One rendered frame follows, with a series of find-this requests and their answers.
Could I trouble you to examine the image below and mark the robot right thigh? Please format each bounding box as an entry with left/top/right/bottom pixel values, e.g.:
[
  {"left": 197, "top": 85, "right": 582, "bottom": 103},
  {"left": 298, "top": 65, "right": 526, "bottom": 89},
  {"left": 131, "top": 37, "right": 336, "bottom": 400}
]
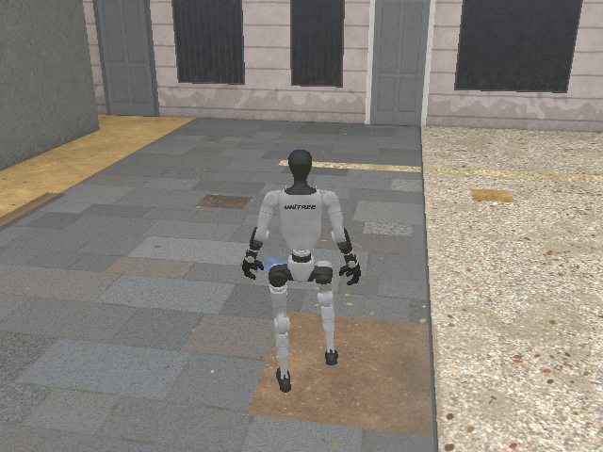
[{"left": 314, "top": 261, "right": 334, "bottom": 307}]

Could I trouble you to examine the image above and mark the robot left upper arm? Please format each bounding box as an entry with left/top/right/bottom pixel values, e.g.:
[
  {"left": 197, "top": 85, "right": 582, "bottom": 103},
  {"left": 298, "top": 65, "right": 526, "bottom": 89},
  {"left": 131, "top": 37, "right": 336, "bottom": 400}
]
[{"left": 254, "top": 190, "right": 281, "bottom": 242}]

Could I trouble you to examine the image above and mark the right robot shin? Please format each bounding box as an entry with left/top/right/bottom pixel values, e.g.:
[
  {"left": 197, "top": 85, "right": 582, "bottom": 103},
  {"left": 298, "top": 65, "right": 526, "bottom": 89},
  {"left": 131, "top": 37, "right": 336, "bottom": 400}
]
[{"left": 321, "top": 291, "right": 334, "bottom": 353}]

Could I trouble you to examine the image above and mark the left robot hand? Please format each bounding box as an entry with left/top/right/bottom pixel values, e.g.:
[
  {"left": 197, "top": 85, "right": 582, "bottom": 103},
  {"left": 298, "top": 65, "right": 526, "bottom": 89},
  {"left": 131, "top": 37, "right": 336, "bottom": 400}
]
[{"left": 242, "top": 258, "right": 264, "bottom": 280}]

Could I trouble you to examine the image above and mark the robot left forearm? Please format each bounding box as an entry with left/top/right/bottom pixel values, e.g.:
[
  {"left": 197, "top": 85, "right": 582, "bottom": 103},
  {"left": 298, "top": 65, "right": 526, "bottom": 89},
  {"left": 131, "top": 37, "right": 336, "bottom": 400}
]
[{"left": 244, "top": 227, "right": 263, "bottom": 263}]

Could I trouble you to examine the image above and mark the robot right forearm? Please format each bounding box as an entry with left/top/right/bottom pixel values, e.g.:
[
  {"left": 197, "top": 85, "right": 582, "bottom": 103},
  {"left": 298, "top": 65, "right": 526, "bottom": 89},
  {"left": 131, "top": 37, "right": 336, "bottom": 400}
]
[{"left": 337, "top": 228, "right": 358, "bottom": 268}]

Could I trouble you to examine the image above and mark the right robot hand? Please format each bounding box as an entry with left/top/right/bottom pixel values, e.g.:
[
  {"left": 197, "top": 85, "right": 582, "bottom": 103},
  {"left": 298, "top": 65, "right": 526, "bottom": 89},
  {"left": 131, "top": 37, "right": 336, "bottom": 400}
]
[{"left": 339, "top": 263, "right": 361, "bottom": 285}]

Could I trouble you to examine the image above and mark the robot right upper arm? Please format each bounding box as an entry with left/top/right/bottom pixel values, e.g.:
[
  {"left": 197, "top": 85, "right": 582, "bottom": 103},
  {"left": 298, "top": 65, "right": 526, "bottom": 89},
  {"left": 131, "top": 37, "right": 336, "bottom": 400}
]
[{"left": 320, "top": 190, "right": 347, "bottom": 243}]

